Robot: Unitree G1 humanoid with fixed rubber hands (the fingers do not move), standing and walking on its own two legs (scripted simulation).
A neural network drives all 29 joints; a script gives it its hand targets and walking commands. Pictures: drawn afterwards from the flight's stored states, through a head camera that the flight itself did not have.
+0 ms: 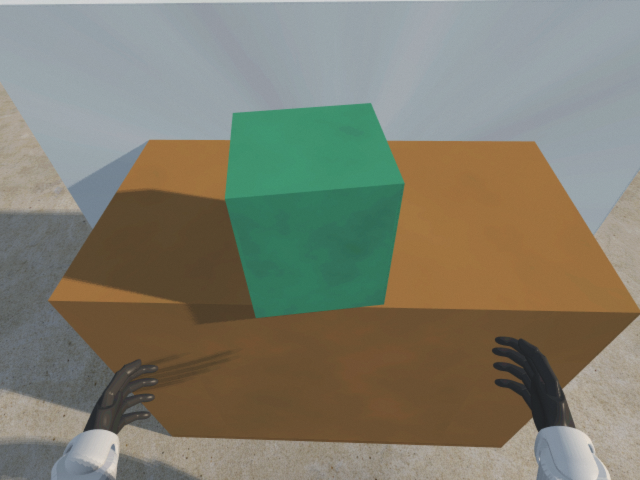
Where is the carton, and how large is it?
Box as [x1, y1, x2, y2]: [225, 103, 404, 317]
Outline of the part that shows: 370,103 233,113 225,200 256,317 383,304 404,183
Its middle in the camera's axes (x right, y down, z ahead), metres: -0.02 -0.04 +0.61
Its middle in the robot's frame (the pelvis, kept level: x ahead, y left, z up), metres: +0.48 +0.06 +0.07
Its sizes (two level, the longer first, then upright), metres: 0.210 0.200 0.250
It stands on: a pedestal, 0.71 m high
